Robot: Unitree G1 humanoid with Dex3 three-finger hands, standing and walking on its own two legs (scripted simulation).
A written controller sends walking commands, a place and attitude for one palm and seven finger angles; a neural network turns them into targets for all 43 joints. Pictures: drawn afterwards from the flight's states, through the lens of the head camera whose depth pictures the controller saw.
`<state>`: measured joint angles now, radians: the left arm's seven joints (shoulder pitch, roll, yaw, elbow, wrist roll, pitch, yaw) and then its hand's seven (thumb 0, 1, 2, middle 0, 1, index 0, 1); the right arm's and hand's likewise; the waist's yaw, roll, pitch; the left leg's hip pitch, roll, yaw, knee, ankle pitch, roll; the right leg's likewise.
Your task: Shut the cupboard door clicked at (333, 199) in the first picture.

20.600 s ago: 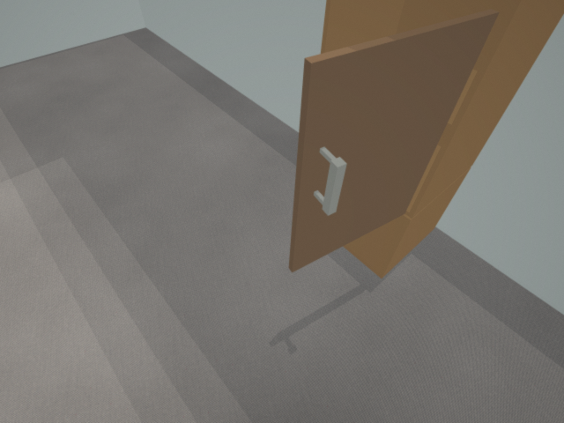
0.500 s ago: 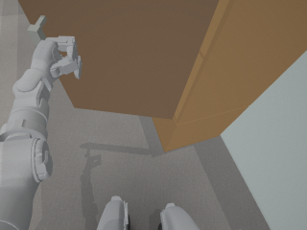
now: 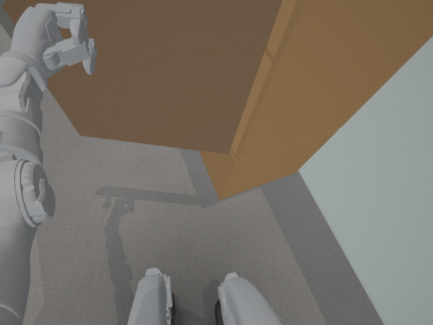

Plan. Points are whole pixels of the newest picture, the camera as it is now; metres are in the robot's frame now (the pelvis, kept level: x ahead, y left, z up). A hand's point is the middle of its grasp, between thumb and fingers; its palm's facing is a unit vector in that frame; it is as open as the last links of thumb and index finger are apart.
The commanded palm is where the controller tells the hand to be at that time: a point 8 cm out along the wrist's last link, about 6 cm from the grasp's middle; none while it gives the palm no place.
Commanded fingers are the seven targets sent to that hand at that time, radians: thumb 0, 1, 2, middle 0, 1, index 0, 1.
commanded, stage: push the door shut along its arc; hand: left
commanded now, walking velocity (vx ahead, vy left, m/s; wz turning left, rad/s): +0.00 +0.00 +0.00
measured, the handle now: (21, 37) +0.58 +0.26 +0.11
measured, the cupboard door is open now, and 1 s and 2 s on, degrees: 63 51 51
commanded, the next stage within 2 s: pull the fist back off the door in 0.24 s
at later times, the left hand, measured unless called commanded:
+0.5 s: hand (100, 29) +0.60 +0.14 +0.12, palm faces +0.03 -0.99 +0.13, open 3.0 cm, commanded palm +0.58 +0.14 +0.12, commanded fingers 0.00 0.90 0.90 -1.30 -1.50 -1.30 -1.50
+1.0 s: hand (101, 63) +0.53 +0.14 +0.11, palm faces +0.09 -1.00 -0.03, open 3.1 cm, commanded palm +0.50 +0.17 +0.12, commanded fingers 0.00 0.90 0.90 -1.30 -1.50 -1.30 -1.50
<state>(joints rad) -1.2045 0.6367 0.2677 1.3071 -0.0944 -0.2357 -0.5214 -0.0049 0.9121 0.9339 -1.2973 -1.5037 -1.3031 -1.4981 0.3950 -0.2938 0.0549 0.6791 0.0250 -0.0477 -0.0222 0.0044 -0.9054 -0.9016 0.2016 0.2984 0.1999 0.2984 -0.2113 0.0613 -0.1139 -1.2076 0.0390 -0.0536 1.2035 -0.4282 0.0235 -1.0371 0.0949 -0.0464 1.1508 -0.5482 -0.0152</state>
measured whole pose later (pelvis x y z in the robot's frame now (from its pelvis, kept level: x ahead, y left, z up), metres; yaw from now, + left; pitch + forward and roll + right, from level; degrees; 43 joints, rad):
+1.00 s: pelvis +0.03 -0.01 +0.04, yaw +1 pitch +21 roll -3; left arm -0.85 0.35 0.30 1.10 -0.06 -0.32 -0.02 0.01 0.90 0.90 -1.30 -1.50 -1.30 -1.50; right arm 0.49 -0.27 -0.01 0.64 -0.02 0.05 0.09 0.00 -0.91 -0.90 0.20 0.30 0.20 0.30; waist -0.16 0.06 -0.15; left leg -0.97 0.04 -0.02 1.03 -0.42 0.01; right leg -0.81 0.09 -0.01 0.99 -0.53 -0.03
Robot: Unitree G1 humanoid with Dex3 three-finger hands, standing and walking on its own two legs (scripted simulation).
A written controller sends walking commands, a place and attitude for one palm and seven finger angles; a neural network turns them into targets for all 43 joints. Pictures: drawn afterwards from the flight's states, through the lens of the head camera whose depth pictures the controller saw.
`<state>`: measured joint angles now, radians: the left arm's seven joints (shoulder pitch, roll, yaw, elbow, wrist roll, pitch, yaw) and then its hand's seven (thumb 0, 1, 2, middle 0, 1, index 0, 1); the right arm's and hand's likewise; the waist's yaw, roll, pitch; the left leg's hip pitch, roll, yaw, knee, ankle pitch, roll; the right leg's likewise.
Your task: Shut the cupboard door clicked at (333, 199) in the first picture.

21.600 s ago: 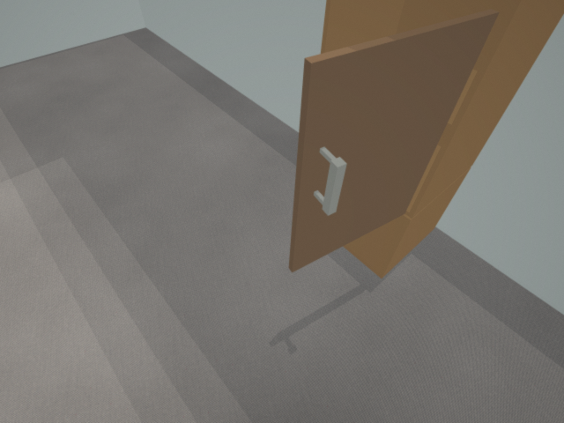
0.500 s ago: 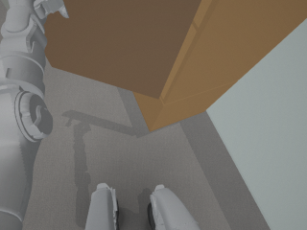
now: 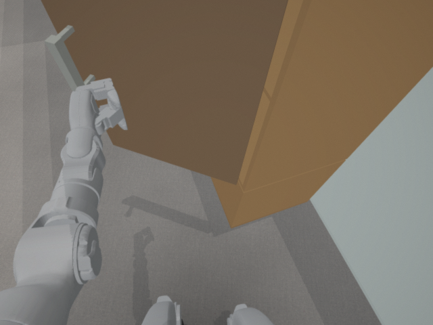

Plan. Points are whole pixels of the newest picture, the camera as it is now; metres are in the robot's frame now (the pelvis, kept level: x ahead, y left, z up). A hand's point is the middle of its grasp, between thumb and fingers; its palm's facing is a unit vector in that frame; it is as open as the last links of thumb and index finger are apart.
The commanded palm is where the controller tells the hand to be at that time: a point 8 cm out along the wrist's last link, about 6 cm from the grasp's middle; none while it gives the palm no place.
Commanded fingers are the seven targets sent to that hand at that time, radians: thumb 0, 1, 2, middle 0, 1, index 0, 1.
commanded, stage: pull the fist back off the door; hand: left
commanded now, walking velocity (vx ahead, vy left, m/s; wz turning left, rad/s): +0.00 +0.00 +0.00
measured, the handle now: (74, 63) +0.63 +0.24 +0.08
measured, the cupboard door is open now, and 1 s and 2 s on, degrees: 51 51 51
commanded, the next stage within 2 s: draw the hand back to the body in 0.22 s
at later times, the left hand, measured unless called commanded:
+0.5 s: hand (115, 123) +0.45 +0.14 +0.10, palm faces +0.10 -0.99 -0.04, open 3.1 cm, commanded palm +0.40 +0.18 +0.11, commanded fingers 0.00 0.90 0.90 -1.30 -1.50 -1.30 -1.50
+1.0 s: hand (36, 194) +0.30 +0.20 +0.16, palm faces +0.12 -0.97 -0.19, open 3.1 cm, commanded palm +0.26 +0.25 +0.18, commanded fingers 0.00 0.90 0.90 -0.92 -1.08 -0.92 -1.08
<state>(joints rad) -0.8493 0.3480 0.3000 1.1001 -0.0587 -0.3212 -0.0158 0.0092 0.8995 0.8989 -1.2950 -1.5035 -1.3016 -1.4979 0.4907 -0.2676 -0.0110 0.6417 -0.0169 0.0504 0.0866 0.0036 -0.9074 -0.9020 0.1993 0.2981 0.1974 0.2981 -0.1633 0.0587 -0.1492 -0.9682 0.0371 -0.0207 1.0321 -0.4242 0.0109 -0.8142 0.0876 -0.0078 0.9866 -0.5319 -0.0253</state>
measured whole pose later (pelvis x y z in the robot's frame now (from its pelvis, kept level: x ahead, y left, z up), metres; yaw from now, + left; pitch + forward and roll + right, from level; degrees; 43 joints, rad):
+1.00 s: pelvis -0.01 +0.01 +0.05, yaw +2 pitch +3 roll -1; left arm -0.05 0.30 0.10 0.15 -0.12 -0.09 -0.02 0.01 0.90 0.90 -1.15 -1.34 -1.16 -1.34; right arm 0.18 -0.25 0.03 0.55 0.08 0.03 -0.07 0.01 -0.91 -0.90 0.20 0.30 0.19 0.30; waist 0.00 0.05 -0.08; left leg -0.44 -0.01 0.01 0.67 -0.28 0.03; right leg -0.30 0.03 0.02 0.65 -0.39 0.00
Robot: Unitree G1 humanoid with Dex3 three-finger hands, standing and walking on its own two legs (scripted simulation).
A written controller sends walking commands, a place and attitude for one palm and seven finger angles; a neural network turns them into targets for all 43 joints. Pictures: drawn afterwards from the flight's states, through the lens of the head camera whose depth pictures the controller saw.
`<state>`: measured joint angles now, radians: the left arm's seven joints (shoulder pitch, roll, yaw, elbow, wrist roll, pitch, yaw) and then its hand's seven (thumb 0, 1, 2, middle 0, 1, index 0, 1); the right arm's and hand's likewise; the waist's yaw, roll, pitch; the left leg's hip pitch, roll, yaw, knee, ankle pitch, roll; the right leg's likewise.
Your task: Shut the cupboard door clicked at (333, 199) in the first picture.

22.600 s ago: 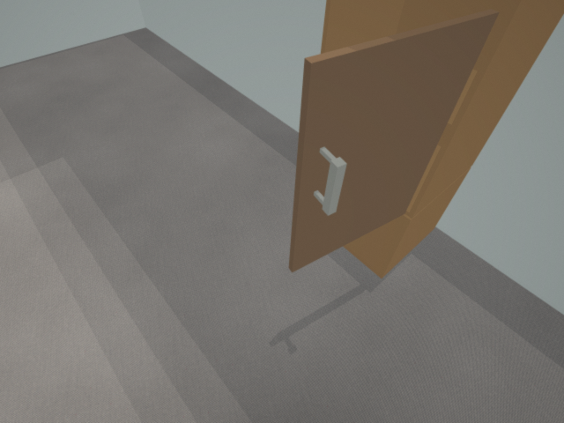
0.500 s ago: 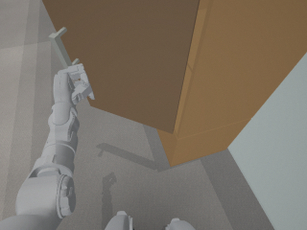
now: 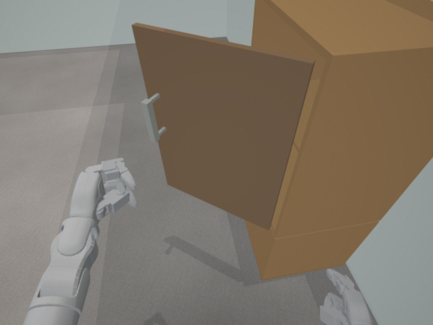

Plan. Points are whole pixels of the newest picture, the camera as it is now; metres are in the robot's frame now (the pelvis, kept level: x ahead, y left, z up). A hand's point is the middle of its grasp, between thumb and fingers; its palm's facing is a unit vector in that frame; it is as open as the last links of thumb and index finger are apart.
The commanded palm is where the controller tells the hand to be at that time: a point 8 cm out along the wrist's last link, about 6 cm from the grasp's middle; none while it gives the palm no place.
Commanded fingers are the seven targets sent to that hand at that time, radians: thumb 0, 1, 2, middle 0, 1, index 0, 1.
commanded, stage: draw the hand back to the body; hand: left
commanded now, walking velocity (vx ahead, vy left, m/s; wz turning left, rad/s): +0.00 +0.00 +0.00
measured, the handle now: (155, 118) +0.65 +0.21 +0.03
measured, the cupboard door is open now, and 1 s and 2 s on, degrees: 51 51 51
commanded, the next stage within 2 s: step back with the hand held close in 0.92 s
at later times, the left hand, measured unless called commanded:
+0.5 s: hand (30, 222) +0.22 +0.27 +0.17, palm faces +0.40 -0.83 -0.40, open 5.8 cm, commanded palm +0.16 +0.31 +0.19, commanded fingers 0.00 0.90 0.90 -0.23 -0.33 -0.23 -0.33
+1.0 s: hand (41, 222) +0.21 +0.25 +0.18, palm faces +0.44 -0.80 -0.42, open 7.4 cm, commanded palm +0.16 +0.28 +0.19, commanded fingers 0.00 0.90 0.90 -0.20 -0.30 -0.20 -0.30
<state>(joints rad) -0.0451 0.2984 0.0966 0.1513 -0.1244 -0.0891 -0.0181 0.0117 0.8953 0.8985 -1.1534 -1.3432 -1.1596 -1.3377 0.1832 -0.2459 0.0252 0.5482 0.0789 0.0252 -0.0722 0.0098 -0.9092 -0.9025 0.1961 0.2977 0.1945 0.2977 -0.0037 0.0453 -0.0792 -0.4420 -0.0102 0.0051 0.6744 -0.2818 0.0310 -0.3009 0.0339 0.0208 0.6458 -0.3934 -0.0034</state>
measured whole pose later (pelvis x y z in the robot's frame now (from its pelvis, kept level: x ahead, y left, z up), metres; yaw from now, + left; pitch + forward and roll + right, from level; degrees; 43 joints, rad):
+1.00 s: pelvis +0.02 -0.02 +0.02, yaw +1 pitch -3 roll +0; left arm 0.47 0.38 0.34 -0.38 -0.10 -0.04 0.09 0.01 0.89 0.90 -0.21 -0.31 -0.22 -0.30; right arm 0.18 -0.24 0.03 0.62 0.03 -0.08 -0.09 0.01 -0.91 -0.90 0.20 0.30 0.20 0.30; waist 0.06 0.07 -0.01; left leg -0.18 -0.01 -0.01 0.45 -0.22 0.01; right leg -0.02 0.04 0.01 0.39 -0.31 -0.03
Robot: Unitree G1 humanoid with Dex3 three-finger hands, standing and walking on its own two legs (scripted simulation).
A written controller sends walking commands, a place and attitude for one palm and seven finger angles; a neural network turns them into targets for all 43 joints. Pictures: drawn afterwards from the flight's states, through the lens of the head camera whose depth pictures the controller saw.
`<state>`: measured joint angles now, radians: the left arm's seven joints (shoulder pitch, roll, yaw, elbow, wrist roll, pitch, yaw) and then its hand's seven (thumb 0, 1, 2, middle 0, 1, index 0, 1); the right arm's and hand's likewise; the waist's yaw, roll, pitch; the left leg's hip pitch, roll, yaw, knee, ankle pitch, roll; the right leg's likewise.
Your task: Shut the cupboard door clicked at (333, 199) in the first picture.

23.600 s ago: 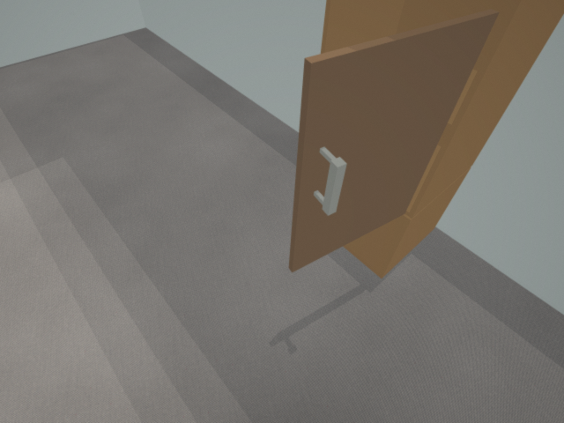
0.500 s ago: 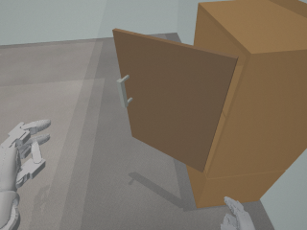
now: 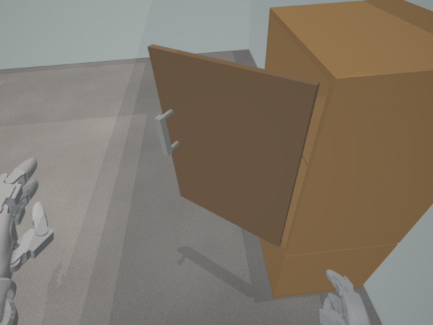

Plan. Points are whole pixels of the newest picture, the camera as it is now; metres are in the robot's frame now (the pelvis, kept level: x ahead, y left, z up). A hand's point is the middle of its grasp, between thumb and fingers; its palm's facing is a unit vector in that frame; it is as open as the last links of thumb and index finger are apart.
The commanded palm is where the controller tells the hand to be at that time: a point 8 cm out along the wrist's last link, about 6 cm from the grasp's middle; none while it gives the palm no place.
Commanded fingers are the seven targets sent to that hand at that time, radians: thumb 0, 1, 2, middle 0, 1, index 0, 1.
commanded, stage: step back with the hand held close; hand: left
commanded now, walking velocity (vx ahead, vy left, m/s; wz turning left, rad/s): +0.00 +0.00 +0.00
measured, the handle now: (168, 132) +0.62 +0.22 +0.01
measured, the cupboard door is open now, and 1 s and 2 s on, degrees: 51 51 51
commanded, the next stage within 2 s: stop stepping back and stand still in 1.18 s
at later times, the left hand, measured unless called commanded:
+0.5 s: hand (15, 244) +0.17 +0.30 +0.16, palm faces +0.35 -0.79 -0.51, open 7.4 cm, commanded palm +0.11 +0.34 +0.17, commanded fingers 0.00 0.90 0.90 -0.20 -0.30 -0.20 -0.30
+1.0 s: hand out of the picture +0.05 +0.32 +0.17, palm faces +0.48 -0.77 -0.42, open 7.4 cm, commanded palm -0.01 +0.36 +0.17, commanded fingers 0.00 0.90 0.90 -0.20 -0.30 -0.20 -0.30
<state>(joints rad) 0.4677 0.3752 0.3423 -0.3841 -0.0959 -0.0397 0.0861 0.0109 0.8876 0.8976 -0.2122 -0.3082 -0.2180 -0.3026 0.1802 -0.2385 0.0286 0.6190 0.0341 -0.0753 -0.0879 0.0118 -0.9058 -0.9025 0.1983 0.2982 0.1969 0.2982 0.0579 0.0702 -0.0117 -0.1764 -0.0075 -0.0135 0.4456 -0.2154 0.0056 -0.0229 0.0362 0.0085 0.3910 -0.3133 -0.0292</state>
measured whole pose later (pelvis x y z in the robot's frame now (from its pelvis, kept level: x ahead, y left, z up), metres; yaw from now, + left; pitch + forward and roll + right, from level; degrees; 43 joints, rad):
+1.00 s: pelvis -0.14 +0.05 -0.02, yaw +3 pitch -2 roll -3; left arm 0.50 0.43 0.41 -0.50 -0.05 -0.24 0.15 0.01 0.88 0.90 -0.21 -0.31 -0.22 -0.30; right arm 0.22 -0.23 0.00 0.61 0.01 -0.04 -0.08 0.01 -0.90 -0.90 0.20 0.30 0.20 0.30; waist 0.02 0.03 0.00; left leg -0.50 -0.01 0.02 0.61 -0.24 0.02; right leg -0.30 0.03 0.00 0.58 -0.25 0.03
